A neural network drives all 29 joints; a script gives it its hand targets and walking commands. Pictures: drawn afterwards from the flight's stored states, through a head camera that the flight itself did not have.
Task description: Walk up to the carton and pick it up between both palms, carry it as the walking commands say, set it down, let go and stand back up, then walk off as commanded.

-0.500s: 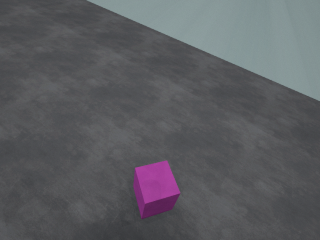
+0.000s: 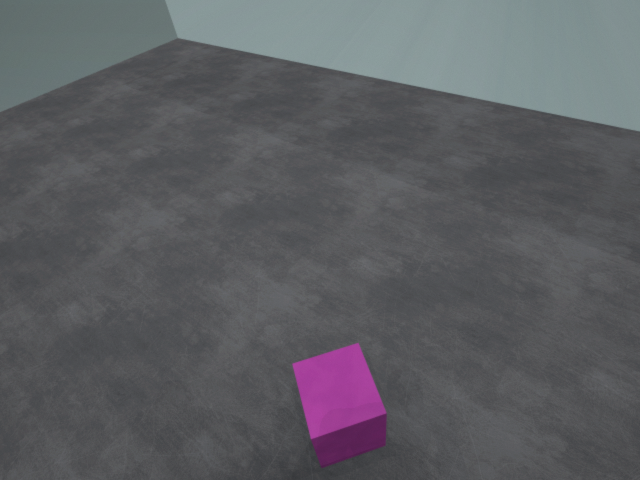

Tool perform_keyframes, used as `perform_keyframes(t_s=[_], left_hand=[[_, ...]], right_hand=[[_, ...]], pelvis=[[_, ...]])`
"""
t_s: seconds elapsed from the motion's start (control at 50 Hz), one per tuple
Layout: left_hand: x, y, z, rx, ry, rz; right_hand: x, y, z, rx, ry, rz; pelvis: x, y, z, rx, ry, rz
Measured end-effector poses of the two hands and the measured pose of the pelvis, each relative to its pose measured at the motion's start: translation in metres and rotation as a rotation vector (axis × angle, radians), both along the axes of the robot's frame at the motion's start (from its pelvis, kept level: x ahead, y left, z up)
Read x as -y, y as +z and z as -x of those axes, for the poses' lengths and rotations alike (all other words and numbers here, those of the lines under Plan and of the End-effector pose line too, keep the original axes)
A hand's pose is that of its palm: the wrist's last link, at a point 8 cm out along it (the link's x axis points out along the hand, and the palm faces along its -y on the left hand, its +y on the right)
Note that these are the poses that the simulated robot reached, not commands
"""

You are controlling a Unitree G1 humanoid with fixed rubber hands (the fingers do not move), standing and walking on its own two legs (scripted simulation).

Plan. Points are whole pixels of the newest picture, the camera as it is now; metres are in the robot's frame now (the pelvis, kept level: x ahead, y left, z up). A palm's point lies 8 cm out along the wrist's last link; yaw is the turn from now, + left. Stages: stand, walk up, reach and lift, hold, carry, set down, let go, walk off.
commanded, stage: walk up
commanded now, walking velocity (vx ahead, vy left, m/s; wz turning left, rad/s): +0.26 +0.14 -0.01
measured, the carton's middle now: (339, 405) +0.49 +0.05 -0.67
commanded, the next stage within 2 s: none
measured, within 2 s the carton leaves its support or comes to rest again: neither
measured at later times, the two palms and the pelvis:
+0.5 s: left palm out of the picture -0.03 +0.30 -0.17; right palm out of the picture +0.13 -0.14 -0.13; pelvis +0.05 +0.10 -0.01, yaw -1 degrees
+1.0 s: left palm out of the picture -0.06 +0.37 -0.15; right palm out of the picture +0.03 -0.12 -0.12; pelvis +0.02 +0.13 +0.00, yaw +2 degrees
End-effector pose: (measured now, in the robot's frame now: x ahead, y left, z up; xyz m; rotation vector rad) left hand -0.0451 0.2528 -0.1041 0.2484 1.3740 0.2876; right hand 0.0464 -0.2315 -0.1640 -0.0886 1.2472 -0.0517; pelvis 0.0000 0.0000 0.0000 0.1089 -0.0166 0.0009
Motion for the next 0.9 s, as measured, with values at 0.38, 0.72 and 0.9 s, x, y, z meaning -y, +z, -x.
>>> perform_keyframes(t_s=[0.38, 0.72, 0.9], left_hand=[[-0.012, -0.036, 0.034, -0.178, 0.127, 0.169], [-0.092, -0.072, -0.045, -0.054, 0.036, 0.261], [-0.116, -0.061, -0.020, -0.114, 0.008, 0.214]], right_hand=[[-0.052, 0.021, -0.095, 0.063, 0.041, 0.121], [-0.124, 0.051, -0.044, 0.010, -0.028, 0.231], [-0.120, 0.049, 0.002, -0.092, -0.048, 0.253]], pelvis=[[-0.065, -0.012, -0.045, -0.035, -0.008, 0.104], [-0.138, -0.006, -0.041, 0.004, -0.011, 0.204], [-0.137, -0.002, -0.029, -0.004, 0.017, 0.204]])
